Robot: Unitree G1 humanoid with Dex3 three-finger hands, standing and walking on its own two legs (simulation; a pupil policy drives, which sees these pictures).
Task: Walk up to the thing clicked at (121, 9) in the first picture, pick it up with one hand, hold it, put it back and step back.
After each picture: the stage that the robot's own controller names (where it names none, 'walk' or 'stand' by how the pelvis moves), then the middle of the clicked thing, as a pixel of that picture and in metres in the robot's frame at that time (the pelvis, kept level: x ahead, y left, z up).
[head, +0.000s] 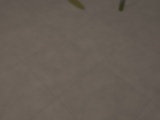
stand; (122, 2) +2.11 -0.57 -0.66
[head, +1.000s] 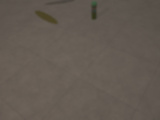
walk; (94, 10) +2.03 -0.06 -0.63
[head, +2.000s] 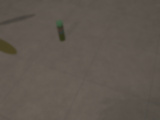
walk; (60, 31) +1.40 +0.29 -0.65
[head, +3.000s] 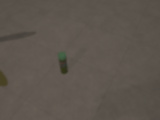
walk; (63, 63) +0.91 +0.23 -0.65
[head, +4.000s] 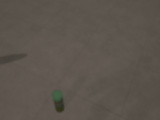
walk; (58, 102) +0.53 +0.18 -0.62
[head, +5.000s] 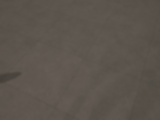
stand; out of the picture +0.33 +0.19 -0.64
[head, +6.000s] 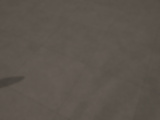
stand; out of the picture +0.32 +0.16 -0.66
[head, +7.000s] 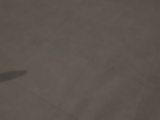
stand; out of the picture +0.32 +0.16 -0.65
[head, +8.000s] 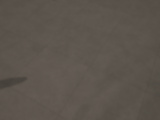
stand; out of the picture +0.32 +0.17 -0.66
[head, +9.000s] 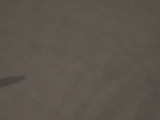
stand; out of the picture +0.32 +0.17 -0.66
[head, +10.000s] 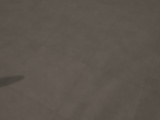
stand; out of the picture +0.30 +0.17 -0.66
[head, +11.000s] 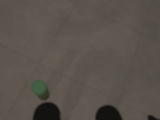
go down; (41, 91) +0.36 +0.19 -0.45
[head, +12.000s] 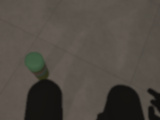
go down; (39, 68) +0.40 +0.21 -0.28
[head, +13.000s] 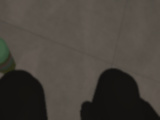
close in; (1, 59) +0.37 +0.25 -0.18
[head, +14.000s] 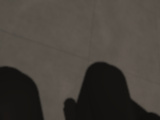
close; out of the picture +0.37 +0.26 -0.15
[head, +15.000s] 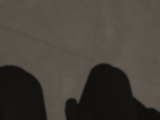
lift; out of the picture +0.35 +0.26 -0.15
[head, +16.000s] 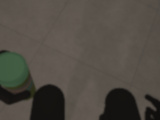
lift; (19, 82) +0.30 +0.21 -0.02
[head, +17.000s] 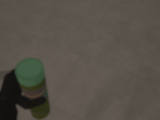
hold; (36, 93) +0.30 +0.16 +0.03
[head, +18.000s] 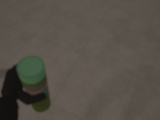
hold; (37, 88) +0.31 +0.16 +0.02
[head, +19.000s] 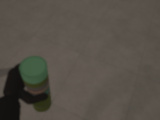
hold; (38, 88) +0.31 +0.16 +0.01
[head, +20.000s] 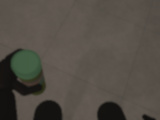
crouch; (32, 77) +0.35 +0.17 -0.06
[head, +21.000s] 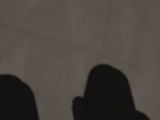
lower; out of the picture +0.39 +0.25 -0.17
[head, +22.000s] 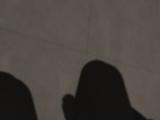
lower; out of the picture +0.39 +0.27 -0.16
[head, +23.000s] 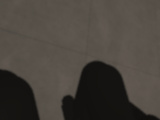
lower; out of the picture +0.38 +0.27 -0.16
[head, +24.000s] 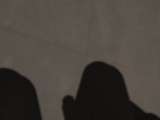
lower; out of the picture +0.37 +0.27 -0.16
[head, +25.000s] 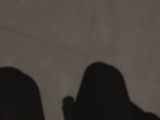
loosen; out of the picture +0.37 +0.27 -0.16
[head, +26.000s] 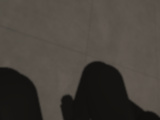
withdraw; out of the picture +0.36 +0.27 -0.16
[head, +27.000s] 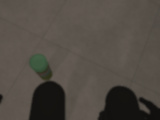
walk; (42, 69) +0.40 +0.21 -0.32
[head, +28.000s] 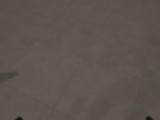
stand; out of the picture +0.32 +0.17 -0.59
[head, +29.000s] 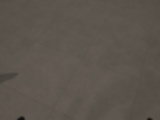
stand; out of the picture +0.33 +0.19 -0.60
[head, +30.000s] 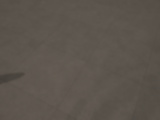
stand; out of the picture +0.34 +0.17 -0.64
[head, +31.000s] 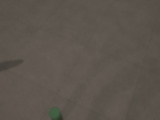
walk; (57, 117) +0.37 +0.19 -0.64
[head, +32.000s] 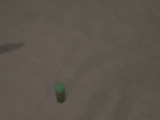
walk; (60, 93) +0.52 +0.14 -0.63
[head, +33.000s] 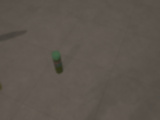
walk; (57, 63) +0.84 +0.27 -0.62
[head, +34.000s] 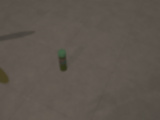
stand; (62, 60) +0.97 +0.19 -0.64
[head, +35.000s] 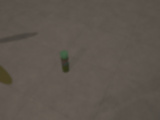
stand; (65, 62) +0.97 +0.18 -0.66
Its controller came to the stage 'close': yes
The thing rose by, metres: 0.67
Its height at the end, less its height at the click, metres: +0.00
